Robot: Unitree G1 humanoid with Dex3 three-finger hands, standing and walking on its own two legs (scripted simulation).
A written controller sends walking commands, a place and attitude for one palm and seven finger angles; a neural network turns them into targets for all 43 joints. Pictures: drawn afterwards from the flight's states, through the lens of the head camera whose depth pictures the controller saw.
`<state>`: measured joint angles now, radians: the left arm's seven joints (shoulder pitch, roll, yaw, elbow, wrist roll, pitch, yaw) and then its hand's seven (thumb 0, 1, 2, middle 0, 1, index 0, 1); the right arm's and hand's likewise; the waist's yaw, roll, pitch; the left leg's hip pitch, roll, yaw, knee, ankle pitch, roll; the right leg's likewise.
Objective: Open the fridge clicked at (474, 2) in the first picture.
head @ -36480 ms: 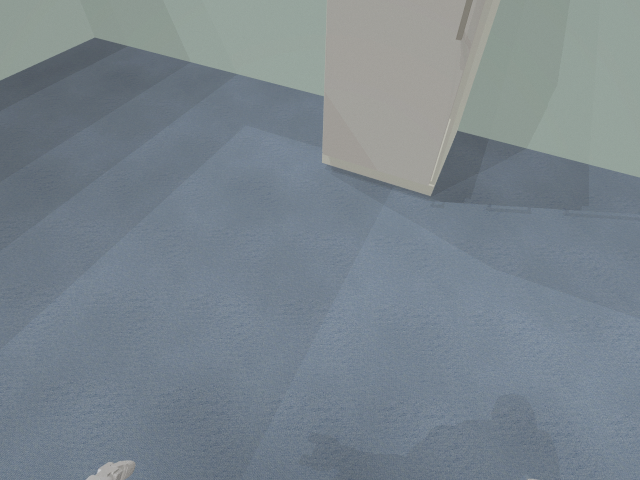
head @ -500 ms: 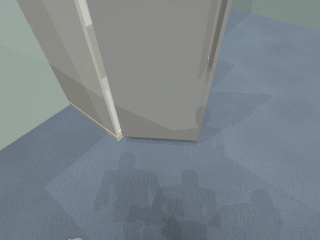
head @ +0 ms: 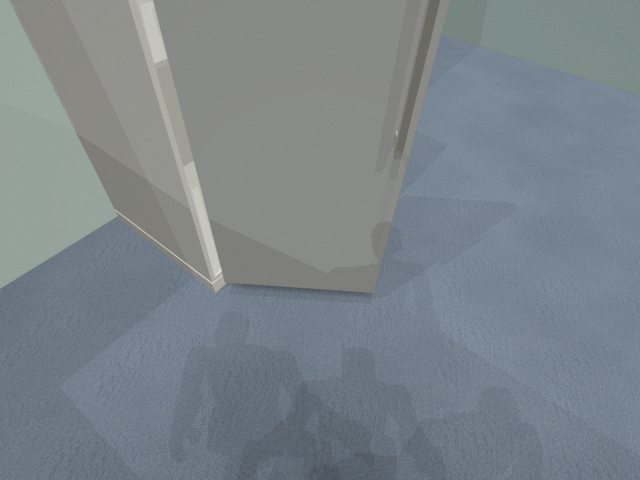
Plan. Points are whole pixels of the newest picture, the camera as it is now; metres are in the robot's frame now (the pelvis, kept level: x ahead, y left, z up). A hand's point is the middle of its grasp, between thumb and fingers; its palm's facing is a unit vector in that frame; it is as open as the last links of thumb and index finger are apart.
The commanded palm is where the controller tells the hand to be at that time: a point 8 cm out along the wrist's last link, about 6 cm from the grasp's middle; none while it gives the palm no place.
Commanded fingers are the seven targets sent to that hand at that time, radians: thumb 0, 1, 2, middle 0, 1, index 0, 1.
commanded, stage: let the arm hang, fingers relaxed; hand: right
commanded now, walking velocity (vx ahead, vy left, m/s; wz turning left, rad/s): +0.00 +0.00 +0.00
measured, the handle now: (419, 50) +0.80 -0.13 +0.17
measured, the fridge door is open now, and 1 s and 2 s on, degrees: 56 56 56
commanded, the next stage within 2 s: look to check the result in 0.30 s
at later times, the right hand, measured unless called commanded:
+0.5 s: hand out of the picture +0.10 -0.23 -0.15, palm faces -0.02 +0.95 -0.30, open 7.4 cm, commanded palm none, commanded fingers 0.00 -0.90 -0.90 0.20 0.30 0.20 0.30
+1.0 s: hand out of the picture +0.12 -0.22 -0.15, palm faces -0.02 +0.95 -0.32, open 7.4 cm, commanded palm none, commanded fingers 0.00 -0.90 -0.90 0.20 0.30 0.20 0.30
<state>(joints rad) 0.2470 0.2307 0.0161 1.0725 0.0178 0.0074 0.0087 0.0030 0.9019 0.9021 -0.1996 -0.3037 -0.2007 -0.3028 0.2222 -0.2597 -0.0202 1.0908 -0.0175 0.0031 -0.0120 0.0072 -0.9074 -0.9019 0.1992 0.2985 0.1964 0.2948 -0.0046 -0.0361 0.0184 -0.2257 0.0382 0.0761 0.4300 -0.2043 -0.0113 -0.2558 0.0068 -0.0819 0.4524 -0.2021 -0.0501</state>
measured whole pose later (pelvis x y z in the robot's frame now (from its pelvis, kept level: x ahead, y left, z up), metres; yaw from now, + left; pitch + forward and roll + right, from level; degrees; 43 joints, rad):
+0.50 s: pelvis +0.03 +0.00 +0.01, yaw +0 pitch +0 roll +0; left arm 0.11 0.32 0.01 1.11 0.01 -0.01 0.01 0.00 0.90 0.90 -0.20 -0.30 -0.20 -0.30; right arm 0.11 -0.30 -0.01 1.12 -0.01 -0.02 0.00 0.01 -0.90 -0.90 0.20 0.30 0.20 0.30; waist 0.00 -0.01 0.04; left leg -0.13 0.04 0.08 0.33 -0.20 -0.01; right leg -0.15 0.02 -0.08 0.34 -0.19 -0.04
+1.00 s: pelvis +0.04 +0.02 +0.01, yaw +0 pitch +0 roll +0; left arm 0.10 0.33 0.00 1.12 0.01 -0.01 0.01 0.00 0.90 0.90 -0.20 -0.30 -0.20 -0.30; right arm 0.10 -0.31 0.00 1.13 -0.01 -0.02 0.00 0.01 -0.90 -0.90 0.20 0.30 0.20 0.30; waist 0.00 -0.01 0.04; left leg -0.08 0.02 0.08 0.30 -0.21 0.01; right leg -0.10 0.00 -0.07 0.30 -0.19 -0.01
